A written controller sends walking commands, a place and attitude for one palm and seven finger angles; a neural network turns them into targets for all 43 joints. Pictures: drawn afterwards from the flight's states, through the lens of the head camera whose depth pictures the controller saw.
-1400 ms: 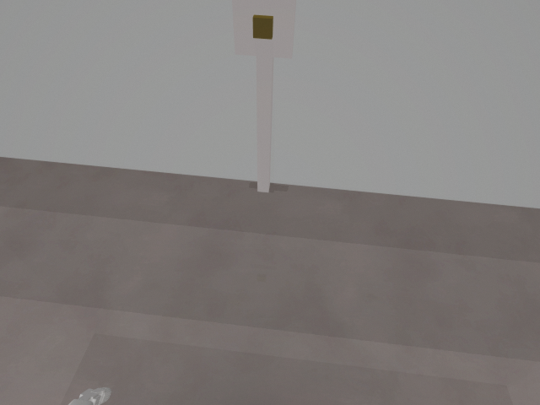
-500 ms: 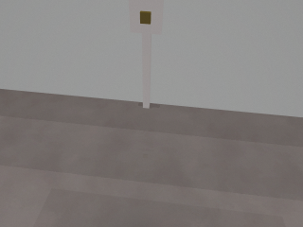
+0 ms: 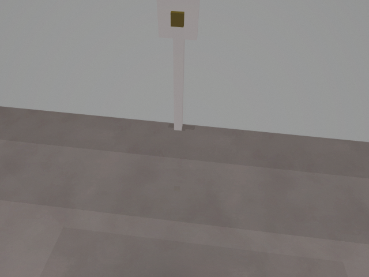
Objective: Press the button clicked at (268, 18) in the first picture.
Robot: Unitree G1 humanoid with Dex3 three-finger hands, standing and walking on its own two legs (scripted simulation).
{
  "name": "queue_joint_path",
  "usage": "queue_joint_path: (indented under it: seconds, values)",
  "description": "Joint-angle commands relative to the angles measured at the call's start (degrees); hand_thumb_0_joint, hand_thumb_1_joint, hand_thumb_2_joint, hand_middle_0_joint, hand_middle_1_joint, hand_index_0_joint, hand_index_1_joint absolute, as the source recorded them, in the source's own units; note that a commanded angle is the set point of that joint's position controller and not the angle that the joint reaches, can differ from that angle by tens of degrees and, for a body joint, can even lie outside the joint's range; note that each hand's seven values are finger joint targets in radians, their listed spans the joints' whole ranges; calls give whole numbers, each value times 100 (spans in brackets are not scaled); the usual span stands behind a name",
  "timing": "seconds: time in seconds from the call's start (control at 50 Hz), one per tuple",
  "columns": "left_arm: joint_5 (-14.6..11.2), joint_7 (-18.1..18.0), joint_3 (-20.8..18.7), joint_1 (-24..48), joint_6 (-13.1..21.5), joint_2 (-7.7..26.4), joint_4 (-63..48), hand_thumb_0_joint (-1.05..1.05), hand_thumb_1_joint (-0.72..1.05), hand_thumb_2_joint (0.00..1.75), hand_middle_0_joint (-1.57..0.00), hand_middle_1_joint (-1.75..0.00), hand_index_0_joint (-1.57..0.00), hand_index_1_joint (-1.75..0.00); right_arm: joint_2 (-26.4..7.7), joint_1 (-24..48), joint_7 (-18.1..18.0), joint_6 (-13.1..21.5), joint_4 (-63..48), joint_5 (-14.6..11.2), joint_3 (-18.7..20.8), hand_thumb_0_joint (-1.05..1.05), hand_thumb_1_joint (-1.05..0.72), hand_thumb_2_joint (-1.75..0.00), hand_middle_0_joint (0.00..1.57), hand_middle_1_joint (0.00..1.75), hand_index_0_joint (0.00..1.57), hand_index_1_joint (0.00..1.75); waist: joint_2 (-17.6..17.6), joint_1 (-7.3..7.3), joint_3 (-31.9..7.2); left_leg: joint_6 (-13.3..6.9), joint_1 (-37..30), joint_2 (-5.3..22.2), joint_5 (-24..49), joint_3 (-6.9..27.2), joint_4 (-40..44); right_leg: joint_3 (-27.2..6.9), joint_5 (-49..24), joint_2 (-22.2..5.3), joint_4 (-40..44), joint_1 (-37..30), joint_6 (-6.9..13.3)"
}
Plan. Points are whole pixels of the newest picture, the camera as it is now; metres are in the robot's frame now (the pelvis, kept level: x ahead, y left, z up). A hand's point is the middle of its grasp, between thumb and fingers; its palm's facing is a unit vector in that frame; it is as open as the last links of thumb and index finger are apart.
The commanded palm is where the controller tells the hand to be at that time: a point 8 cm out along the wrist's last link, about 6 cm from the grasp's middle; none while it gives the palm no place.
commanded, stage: look at it before walking up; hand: left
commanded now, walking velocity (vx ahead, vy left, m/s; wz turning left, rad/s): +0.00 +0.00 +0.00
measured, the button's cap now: (177, 18) +1.23 +0.11 +0.06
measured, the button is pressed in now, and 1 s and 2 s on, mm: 0 0 0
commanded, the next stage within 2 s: walk to a spot facing it in 0.04 s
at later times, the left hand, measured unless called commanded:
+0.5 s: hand out of the picture +0.05 +0.19 -0.19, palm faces -0.05 -0.98 -0.18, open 7.4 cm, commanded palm none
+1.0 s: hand (112, 252) +0.22 +0.22 -0.21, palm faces -0.08 -0.98 -0.16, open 7.4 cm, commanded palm none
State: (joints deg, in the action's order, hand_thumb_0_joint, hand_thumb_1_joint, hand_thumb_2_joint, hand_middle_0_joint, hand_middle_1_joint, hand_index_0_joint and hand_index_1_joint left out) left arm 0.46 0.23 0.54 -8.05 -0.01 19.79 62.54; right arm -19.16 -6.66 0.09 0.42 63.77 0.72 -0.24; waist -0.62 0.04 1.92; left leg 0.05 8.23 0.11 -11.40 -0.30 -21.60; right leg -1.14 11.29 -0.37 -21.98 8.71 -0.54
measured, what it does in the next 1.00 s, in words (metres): walks ahead: left foot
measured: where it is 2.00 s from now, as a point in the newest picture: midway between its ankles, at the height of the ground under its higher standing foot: (188, 236)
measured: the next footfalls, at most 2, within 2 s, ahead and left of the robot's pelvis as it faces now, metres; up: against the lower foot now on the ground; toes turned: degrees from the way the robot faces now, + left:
left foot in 0.90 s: +0.41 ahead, +0.09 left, +0.00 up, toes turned +0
right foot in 1.50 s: +0.48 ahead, -0.15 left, +0.00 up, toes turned -30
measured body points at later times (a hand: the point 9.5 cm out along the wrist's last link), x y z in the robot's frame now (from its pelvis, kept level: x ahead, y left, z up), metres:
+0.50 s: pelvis +0.07 +0.00 -0.02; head +0.06 +0.00 +0.43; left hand +0.05 +0.24 -0.18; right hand +0.04 -0.25 -0.17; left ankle +0.00 +0.12 -0.75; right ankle +0.01 -0.12 -0.74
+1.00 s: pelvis +0.28 +0.03 -0.03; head +0.30 +0.06 +0.41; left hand +0.23 +0.27 -0.20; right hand +0.35 -0.21 -0.16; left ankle +0.37 +0.09 -0.75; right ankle +0.10 -0.09 -0.65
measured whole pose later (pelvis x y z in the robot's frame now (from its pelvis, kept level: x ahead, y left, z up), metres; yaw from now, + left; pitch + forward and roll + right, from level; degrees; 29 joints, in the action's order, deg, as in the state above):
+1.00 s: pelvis +0.28 +0.03 -0.03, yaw -10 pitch -2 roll -1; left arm 0.7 -0.8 -3.1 -24.3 1.5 10.0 65.9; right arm -8.3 -6.9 0.1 4.0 56.8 1.4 1.8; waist -2.8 1.7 4.5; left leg -4.8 24.6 3.3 -15.2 -10.8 -41.7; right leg -2.3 25.3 -1.3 -71.2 14.2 2.2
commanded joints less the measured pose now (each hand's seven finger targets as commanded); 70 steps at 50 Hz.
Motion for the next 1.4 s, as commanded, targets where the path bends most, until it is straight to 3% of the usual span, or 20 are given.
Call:
queue_joint_path:
  seconds: [0.0,0.12,0.16,0.28,0.42,0.48,0.52,0.54,0.56,0.6,0.72,0.82,0.86,0.88,0.9,0.92,0.96,1.04,1.2,1.38]
  values:
    - [22,-85,-223,232,163,1177,-360,0,90,90,-20,-30,-20,-30,-1213,283,-65,150,-350,-28,250,0,-90,-90,20,30,20,30,89,-16,-387,-167,-156,684,603,573,388,-557,-572,-650,393,43,221]
    - [24,-85,-221,239,164,1180,-352,0,90,90,-20,-30,-20,-30,-1227,297,-65,146,-350,-29,243,0,-90,-90,20,30,20,30,18,-6,-332,-167,-151,682,647,582,404,-551,-615,-650,410,32,215]
    - [21,-105,-71,-216,40,441,-163,0,90,90,-20,-30,-20,-30,-474,-94,-34,48,-182,25,65,0,-90,-90,20,30,20,30,39,0,-436,-53,-166,622,-133,412,286,-561,350,-586,365,57,137]
    - [96,33,-196,-634,-34,465,-251,0,90,90,-20,-30,-20,-30,-530,-432,10,-3,-257,79,179,0,-90,-90,20,30,20,30,20,34,552,-200,644,599,-2403,453,174,-854,2345,-364,252,896,370]
    - [82,62,-258,-929,165,-105,-405,0,90,90,-20,-30,-20,-30,-528,-1258,-76,201,-205,24,333,0,-90,-90,20,30,20,30,933,-110,553,-766,-206,1466,-1357,1201,325,-36,1004,125,-1544,1635,329]
    - [68,61,-268,-946,273,-322,-443,0,90,90,-20,-30,-20,-30,-336,-1560,-114,242,-61,23,352,0,-90,-90,20,30,20,30,931,-91,552,-880,-640,1624,553,980,-236,275,1150,63,-1350,1716,291]
    - [101,18,-394,-2152,340,-167,-25,0,90,90,-20,-30,-20,-30,-40,-1074,-110,277,-257,7,305,0,-90,-90,20,30,20,30,-222,499,188,-355,1216,853,1059,-306,-2371,-638,-229,-429,-339,-698,641]
    - [115,-83,-525,-3181,409,338,332,0,90,90,-20,-30,-20,-30,349,-521,-56,374,-616,-19,214,0,-90,-90,20,30,20,30,-1868,791,60,-33,3043,157,-1064,-986,-4032,-2549,-2050,-1735,335,-2074,1168]
    - [66,-154,-489,-3756,414,338,539,0,90,90,-20,-30,-20,-30,231,75,-57,389,-831,25,225,0,-90,-90,20,30,20,30,-1471,975,146,-16,3755,182,-2171,-469,-4769,-2908,-3747,-2054,129,-2431,1441]
    - [137,-265,-448,-3611,405,-7,480,0,90,90,-20,-30,-20,-30,292,440,-36,420,-920,43,263,0,-90,-90,20,30,20,30,-625,994,348,-42,4506,524,-1895,-215,-5094,-2299,-3811,-1897,-118,-2728,1508]
    - [145,-239,-310,-2062,463,-311,93,0,90,90,-20,-30,-20,-30,700,238,186,175,-1020,-29,278,0,-90,-90,20,30,20,30,-650,-29,1025,54,2676,654,-362,-563,-3221,-829,-1359,-1153,1154,278,922]
    - [78,-221,-454,-1841,505,-33,157,0,90,90,-20,-30,-20,-30,545,-855,133,292,-716,-46,376,0,-90,-90,20,30,20,30,-760,-555,367,-192,180,29,502,-1039,-1835,-92,-3340,-848,-24,371,631]
    - [36,-178,-449,-2076,497,-237,156,0,90,90,-20,-30,-20,-30,20,-2400,-2,315,-215,60,517,0,-90,-90,20,30,20,30,24,-1060,-858,-312,-1617,454,479,-429,-1442,11,-2570,-561,-2408,629,447]
    - [-24,-118,-438,-2542,442,-645,104,0,90,90,-20,-30,-20,-30,-606,-2849,-44,335,-159,155,670,0,-90,-90,20,30,20,30,1756,-988,-1474,-784,-2372,1986,82,1872,-720,335,1045,295,-4469,1606,251]
    - [-32,-121,-409,-2431,445,-781,-72,0,90,90,-20,-30,-20,-30,-748,-2664,-66,306,-217,80,654,0,-90,-90,20,30,20,30,1874,-728,-1533,-1118,-1927,2725,-608,3371,507,-168,2106,422,-5747,2115,346]
    - [5,-139,-384,-2157,400,-719,-107,0,90,90,-20,-30,-20,-30,-515,-1900,-85,280,-374,36,611,0,-90,-90,20,30,20,30,1005,-523,-778,-1153,-999,2804,-1716,3114,963,-288,1689,-50,-6094,2314,408]
    - [106,-52,-396,-1701,307,-855,-171,0,90,90,-20,-30,-20,-30,227,-1049,-93,354,-588,63,412,0,-90,-90,20,30,20,30,517,-138,325,-828,683,2273,-1802,1895,1098,-156,819,-456,-5972,2430,333]
    - [172,16,-420,-2005,7,-1026,-164,0,90,90,-20,-30,-20,-30,573,-866,-110,490,-527,59,335,0,-90,-90,20,30,20,30,686,287,279,-575,1458,1772,-790,135,1128,7,360,-599,-5274,1968,199]
    - [160,138,-584,-652,-152,-800,-859,0,90,90,-20,-30,-20,-30,397,-1440,-183,529,-485,-3,403,0,-90,-90,20,30,20,30,277,85,365,-692,42,1906,1013,-577,1109,134,-518,-771,-4294,3305,-153]
    - [126,68,-443,278,-75,-938,-1174,0,90,90,-20,-30,-20,-30,352,-2072,-195,315,-252,102,400,0,-90,-90,20,30,20,30,789,-367,185,-759,-742,1944,3508,-1255,27,877,224,-329,-2004,2258,26]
